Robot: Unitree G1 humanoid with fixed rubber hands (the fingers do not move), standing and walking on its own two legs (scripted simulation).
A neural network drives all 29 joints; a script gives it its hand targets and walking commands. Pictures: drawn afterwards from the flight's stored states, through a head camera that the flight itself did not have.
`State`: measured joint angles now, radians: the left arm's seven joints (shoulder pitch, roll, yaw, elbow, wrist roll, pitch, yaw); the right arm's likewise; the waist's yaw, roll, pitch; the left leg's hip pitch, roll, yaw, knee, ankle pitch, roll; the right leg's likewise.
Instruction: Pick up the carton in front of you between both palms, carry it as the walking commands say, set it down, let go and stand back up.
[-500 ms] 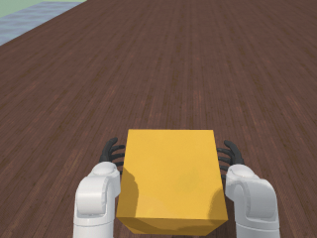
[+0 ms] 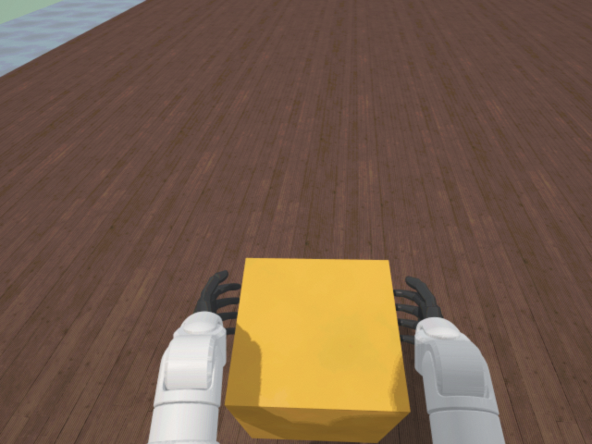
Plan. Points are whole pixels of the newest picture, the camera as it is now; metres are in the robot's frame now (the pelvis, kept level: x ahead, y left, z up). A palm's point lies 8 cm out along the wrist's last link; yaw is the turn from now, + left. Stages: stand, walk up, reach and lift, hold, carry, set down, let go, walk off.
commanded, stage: carry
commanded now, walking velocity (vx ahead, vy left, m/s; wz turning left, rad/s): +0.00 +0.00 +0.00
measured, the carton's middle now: (315, 355) +0.30 +0.00 -0.06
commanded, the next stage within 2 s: hold in 0.66 s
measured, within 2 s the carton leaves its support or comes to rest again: neither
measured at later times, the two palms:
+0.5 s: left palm (215, 324) +0.29 +0.14 +0.04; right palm (434, 330) +0.29 -0.16 +0.04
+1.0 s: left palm (230, 324) +0.28 +0.12 +0.05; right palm (461, 353) +0.25 -0.18 +0.05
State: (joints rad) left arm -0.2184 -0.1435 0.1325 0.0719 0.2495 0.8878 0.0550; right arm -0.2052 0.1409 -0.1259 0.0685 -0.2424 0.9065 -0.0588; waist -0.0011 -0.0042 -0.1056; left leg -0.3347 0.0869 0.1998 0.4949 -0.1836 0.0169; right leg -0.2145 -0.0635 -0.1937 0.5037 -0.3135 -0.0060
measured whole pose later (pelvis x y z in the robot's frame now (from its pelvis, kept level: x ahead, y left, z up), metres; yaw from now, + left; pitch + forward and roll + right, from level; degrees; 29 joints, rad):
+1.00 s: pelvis -0.02 +0.00 +0.01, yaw -6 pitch -8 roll +0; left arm -0.27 -0.15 0.21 0.23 0.30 0.71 0.01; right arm -0.26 0.15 -0.21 0.25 -0.27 0.70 0.00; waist 0.00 -0.02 0.05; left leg -0.10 0.02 -0.01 0.36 -0.13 -0.02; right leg -0.03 0.01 0.00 0.38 -0.22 -0.02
